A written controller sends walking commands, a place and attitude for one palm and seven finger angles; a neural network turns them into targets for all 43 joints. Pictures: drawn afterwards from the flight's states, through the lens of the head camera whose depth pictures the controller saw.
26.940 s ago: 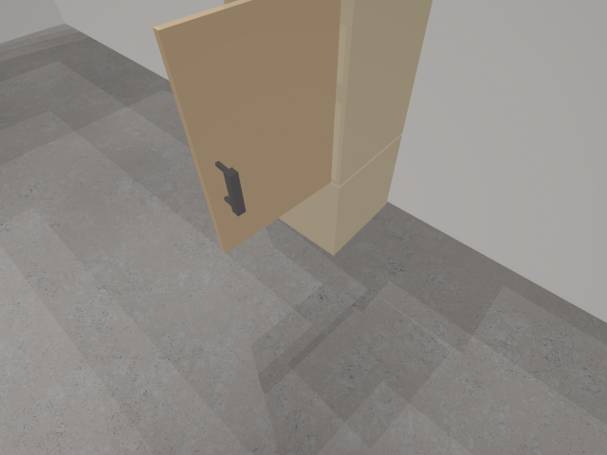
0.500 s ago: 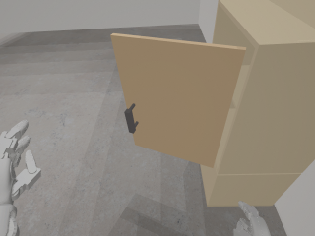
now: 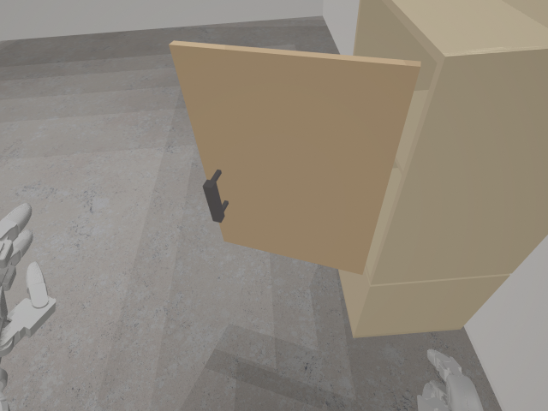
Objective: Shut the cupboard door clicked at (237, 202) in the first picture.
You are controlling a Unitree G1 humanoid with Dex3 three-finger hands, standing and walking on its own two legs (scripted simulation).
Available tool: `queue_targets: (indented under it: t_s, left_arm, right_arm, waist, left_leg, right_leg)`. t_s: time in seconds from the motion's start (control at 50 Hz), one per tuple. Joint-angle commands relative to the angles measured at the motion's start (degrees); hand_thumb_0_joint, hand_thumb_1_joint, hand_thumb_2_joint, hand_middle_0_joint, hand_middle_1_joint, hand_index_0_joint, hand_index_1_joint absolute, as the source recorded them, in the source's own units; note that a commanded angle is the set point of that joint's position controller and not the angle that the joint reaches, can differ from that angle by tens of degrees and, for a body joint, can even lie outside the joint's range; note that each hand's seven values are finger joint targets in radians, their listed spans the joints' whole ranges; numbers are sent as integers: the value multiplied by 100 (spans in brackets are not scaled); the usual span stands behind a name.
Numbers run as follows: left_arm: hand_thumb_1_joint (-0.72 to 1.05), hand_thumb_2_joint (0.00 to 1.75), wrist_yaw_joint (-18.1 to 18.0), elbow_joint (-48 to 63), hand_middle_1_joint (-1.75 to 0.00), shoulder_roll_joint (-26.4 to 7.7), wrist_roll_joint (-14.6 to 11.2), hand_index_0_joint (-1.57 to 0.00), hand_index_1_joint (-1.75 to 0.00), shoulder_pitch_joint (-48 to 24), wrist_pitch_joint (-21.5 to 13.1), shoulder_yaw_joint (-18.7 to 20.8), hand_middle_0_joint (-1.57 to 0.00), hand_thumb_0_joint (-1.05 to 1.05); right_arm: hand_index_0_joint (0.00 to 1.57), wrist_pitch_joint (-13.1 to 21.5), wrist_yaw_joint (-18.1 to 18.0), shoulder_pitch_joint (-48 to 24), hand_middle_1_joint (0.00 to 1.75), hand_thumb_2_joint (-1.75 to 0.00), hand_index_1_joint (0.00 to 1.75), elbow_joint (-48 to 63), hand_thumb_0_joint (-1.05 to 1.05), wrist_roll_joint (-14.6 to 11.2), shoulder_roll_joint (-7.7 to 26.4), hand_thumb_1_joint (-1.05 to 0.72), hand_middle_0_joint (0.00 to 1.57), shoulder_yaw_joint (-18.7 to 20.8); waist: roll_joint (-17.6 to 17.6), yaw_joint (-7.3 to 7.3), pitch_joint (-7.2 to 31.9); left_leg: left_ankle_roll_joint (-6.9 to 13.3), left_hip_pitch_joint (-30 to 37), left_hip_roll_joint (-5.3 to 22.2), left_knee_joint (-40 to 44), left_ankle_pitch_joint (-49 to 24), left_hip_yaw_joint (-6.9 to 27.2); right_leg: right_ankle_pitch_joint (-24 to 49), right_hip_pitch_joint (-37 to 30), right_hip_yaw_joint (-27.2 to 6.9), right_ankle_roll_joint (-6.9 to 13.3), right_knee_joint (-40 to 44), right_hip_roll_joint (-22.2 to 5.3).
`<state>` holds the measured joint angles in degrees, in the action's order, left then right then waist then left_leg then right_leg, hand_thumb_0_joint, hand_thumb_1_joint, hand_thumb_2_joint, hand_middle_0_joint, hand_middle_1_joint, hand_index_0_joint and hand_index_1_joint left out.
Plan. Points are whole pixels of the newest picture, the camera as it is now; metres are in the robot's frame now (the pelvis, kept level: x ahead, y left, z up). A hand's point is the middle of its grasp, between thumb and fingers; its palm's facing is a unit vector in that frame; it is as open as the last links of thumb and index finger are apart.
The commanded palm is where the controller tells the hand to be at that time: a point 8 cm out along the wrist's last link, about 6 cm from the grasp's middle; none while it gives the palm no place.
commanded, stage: step back with the hand held close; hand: left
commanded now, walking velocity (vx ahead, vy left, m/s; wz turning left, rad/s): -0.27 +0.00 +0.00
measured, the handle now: (218, 195) +0.61 +0.20 -0.10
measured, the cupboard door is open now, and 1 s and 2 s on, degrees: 69 69 69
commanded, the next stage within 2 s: stop stepping back and stand still in 0.94 s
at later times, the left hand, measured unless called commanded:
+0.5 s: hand out of the picture +0.11 +0.30 +0.15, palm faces +0.47 -0.74 -0.47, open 7.4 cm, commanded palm +0.04 +0.33 +0.18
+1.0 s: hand out of the picture -0.02 +0.32 +0.16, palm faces +0.51 -0.74 -0.44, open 7.4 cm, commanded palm -0.07 +0.33 +0.18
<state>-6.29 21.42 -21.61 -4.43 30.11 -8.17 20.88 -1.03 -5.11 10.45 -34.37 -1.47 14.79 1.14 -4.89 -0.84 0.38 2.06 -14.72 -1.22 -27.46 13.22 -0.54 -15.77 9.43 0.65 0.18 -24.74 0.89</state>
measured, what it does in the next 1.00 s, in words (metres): walks backwards: right foot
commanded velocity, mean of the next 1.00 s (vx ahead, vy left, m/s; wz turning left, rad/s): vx -0.33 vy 0.00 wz -0.06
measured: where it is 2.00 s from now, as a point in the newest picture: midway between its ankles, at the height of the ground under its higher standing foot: outside the picture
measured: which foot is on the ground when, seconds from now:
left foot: down 0.00-1.00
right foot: down 0.00-0.72, up 0.74-0.98, down 1.00-1.00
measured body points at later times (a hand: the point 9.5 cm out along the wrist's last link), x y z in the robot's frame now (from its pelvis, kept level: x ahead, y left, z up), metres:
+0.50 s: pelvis -0.09 +0.02 -0.02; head -0.08 +0.02 +0.43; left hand +0.08 +0.34 +0.17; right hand +0.09 -0.22 -0.09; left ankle +0.01 +0.10 -0.74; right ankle -0.03 -0.11 -0.74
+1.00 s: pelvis -0.20 +0.03 -0.03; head -0.17 +0.06 +0.42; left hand -0.05 +0.36 +0.18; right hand +0.00 -0.18 -0.10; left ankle +0.00 +0.11 -0.74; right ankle -0.34 -0.11 -0.74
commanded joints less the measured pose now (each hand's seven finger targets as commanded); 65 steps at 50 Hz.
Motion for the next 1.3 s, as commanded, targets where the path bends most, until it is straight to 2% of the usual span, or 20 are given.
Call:
queue_targets:
  t_s: [0.0,0.16,0.32,0.44,0.58,0.66,0.72,0.74,0.82,0.92,0.98,1.0,1.06,1.1,1.14,1.18,1.2,1.22,1.24,1.28]
  left_arm:
    - [90,90,-180,1510,-30,-1457,-32,-20,-30,-100,-357,1069,-20,0]
    - [90,90,-221,1492,-30,-1392,-55,-20,-30,388,-322,1116,-20,0]
    - [90,90,-270,1469,-30,-1283,168,-20,-30,-87,-561,1156,-20,0]
    - [90,90,-279,1667,-30,-1405,326,-20,-30,-436,-723,1250,-20,0]
    - [90,90,-457,2088,-30,-1410,205,-20,-30,-474,-823,991,-20,0]
    - [90,90,-560,2057,-30,-1455,175,-20,-30,-556,-851,1088,-20,0]
    - [90,90,-532,1793,-30,-1408,258,-20,-30,-423,-927,1407,-20,0]
    - [90,90,-491,1708,-30,-1602,281,-20,-30,-454,-933,1550,-20,0]
    - [90,90,-393,1794,-30,-1416,52,-20,-30,-16,-958,1474,-20,0]
    - [90,90,-268,2125,-30,-1326,-139,-20,-30,-84,-982,1160,-20,0]
    - [90,90,-362,2467,-30,-1634,16,-20,-30,-889,-1156,1166,-20,0]
    - [90,90,-436,2555,-30,-1856,86,-20,-30,-1299,-1207,1229,-20,0]
    - [90,90,-368,2457,-30,-1823,79,-20,-30,-1294,-861,1253,-20,0]
    - [90,90,-297,2143,-30,-1589,1,-20,-30,-895,-708,1301,-20,0]
    - [90,90,-263,1614,-30,-1583,-90,-20,-30,-505,-563,1471,-20,0]
    - [90,90,-256,1390,-30,-1404,-211,-20,-30,-49,-331,1428,-20,0]
    - [90,90,-250,1435,-30,-1506,-204,-20,-30,202,-301,1491,-20,0]
    - [90,90,-253,1554,-30,-1653,-150,-20,-30,454,-343,1544,-20,0]
    - [90,90,-273,1754,-30,-1959,-211,-20,-30,790,-404,1830,-20,0]
    - [90,90,-201,2535,-30,-1865,-99,-20,-30,210,-419,1592,-20,0]
  right_arm:
    - [20,128,-71,-609,30,-90,30,1133,0,-5,544,-90,20,181]
    - [20,46,-81,-546,30,-90,30,1231,0,-4,611,-90,20,202]
    - [20,269,-127,-540,30,-90,30,1223,0,16,732,-90,20,193]
    - [20,472,-99,-458,30,-90,30,1147,0,78,791,-90,20,239]
    - [20,534,52,-155,30,-90,30,836,0,118,452,-90,20,220]
    - [20,582,-47,-158,30,-90,30,791,0,130,524,-90,20,189]
    - [20,738,-132,-464,30,-90,30,877,0,123,668,-90,20,226]
    - [20,761,-130,-500,30,-90,30,873,0,157,600,-90,20,257]
    - [20,902,96,-564,30,-90,30,756,0,107,541,-90,20,393]
    - [20,988,176,-452,30,-90,30,562,0,135,436,-90,20,219]
    - [20,996,151,-290,30,-90,30,289,0,165,251,-90,20,176]
    - [20,1045,93,-376,30,-90,30,275,0,178,208,-90,20,123]
    - [20,1076,-77,-238,30,-90,30,425,0,40,401,-90,20,335]
    - [20,1042,-16,-423,30,-90,30,603,0,28,405,-90,20,257]
    - [20,927,23,-695,30,-90,30,798,0,66,538,-90,20,179]
    - [20,729,49,-598,30,-90,30,850,0,134,450,-90,20,141]
    - [20,657,79,-546,30,-90,30,860,0,114,405,-90,20,184]
    - [20,590,107,-447,30,-90,30,863,0,35,331,-90,20,219]
    - [20,566,112,-369,30,-90,30,886,0,-32,291,-90,20,315]
    - [20,496,176,-214,30,-90,30,585,0,23,362,-90,20,382]
  waist:
    - [269,18,1120]
    - [-14,10,1046]
    - [-362,60,277]
    - [-258,53,338]
    - [1229,232,366]
    - [341,270,211]
    - [-1411,90,364]
    - [-1195,82,482]
    - [-676,-17,907]
    - [-627,58,862]
    - [874,118,1064]
    - [1005,151,1108]
    - [710,329,1812]
    - [-634,162,1536]
    - [-1141,107,317]
    - [-1762,22,425]
    - [-1449,-61,500]
    - [55,-90,340]
    - [2326,-40,113]
    - [2427,205,-387]
  left_leg:
    - [51,688,504,149,-2816,257]
    - [76,-111,735,531,-1978,516]
    - [445,-2824,1042,1529,2477,1147]
    - [461,-3205,996,1281,3130,1132]
    - [-172,-384,131,-1743,1023,221]
    - [65,-563,504,-96,1174,765]
    - [706,-3296,2022,2118,3664,2260]
    - [742,-3405,2153,2272,3375,2367]
    - [359,-1931,1848,1584,2134,1024]
    - [-391,-545,1591,1392,1613,449]
    - [-633,898,827,-926,-29,-333]
    - [-547,1074,702,-1036,-220,-440]
    - [-134,2152,650,-519,-2546,-318]
    - [87,1692,1146,553,-1381,291]
    - [-603,-375,1275,2259,2970,799]
    - [-1619,-1355,1181,2796,3600,488]
    - [-1609,-1442,827,2092,3315,-139]
    - [-1225,-744,99,-357,2324,-1069]
    - [-862,-92,-226,-3675,1272,-567]
    - [-494,-1422,275,-5973,930,837]
  right_leg:
    - [2872,-147,-195,-56,-87,-413]
    - [1968,-288,-169,-85,-397,-240]
    - [612,-1275,-240,-152,-1015,47]
    - [-148,-1242,-395,-73,-1124,77]
    - [-1182,2157,-2057,780,934,-1587]
    - [-942,2030,-961,243,114,-663]
    - [-447,-493,-133,-155,-2995,510]
    - [-626,-610,-212,-166,-3694,543]
    - [-1332,114,81,-38,-3243,462]
    - [-1559,494,174,105,-138,214]
    - [-122,1902,-1712,687,1150,-1257]
    - [1408,1875,-1539,645,946,-1522]
    - [2863,1445,-270,-171,-668,-426]
    - [10,1173,148,-181,-1044,275]
    - [-2177,602,561,118,-891,728]
    - [-2242,-383,1054,286,-1225,1072]
    - [-2232,-505,1001,448,-828,930]
    - [-2485,798,313,735,409,221]
    - [-3610,3118,-2112,1186,1801,-1363]
    - [-2894,3883,-2448,1622,1675,-2111]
